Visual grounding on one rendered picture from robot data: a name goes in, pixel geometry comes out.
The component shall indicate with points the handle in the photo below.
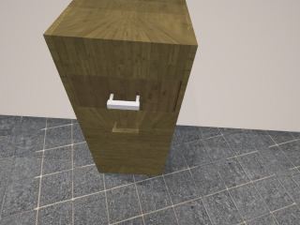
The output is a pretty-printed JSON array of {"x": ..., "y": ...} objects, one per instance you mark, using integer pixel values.
[
  {"x": 125, "y": 131},
  {"x": 123, "y": 105}
]

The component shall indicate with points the cabinet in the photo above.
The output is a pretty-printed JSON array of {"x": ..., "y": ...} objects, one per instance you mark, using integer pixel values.
[{"x": 138, "y": 39}]

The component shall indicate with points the drawer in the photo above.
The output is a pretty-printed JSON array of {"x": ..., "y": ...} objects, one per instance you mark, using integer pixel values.
[{"x": 91, "y": 91}]

